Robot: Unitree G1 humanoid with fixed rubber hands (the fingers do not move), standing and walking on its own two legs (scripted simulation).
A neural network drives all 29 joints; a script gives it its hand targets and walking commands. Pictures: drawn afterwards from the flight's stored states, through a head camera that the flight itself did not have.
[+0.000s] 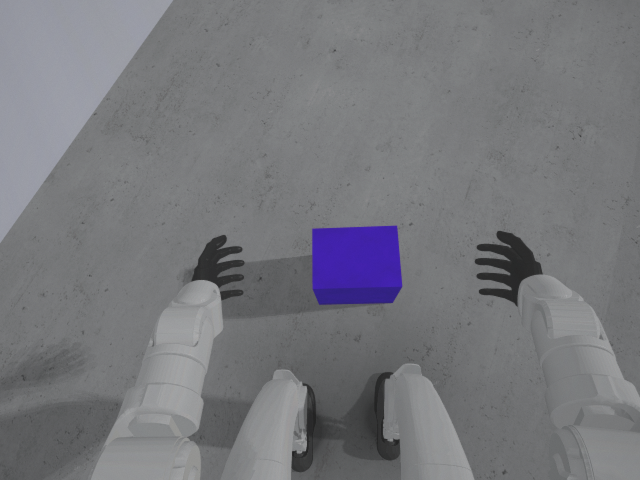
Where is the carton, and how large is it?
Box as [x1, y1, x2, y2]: [312, 226, 401, 304]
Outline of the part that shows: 396,226 312,229 313,290 319,304 392,302 401,287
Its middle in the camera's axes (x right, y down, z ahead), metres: +0.10 +0.08 +1.02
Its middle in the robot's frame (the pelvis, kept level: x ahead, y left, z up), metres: +0.50 -0.03 -0.58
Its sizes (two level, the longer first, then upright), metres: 0.210 0.153 0.214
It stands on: the floor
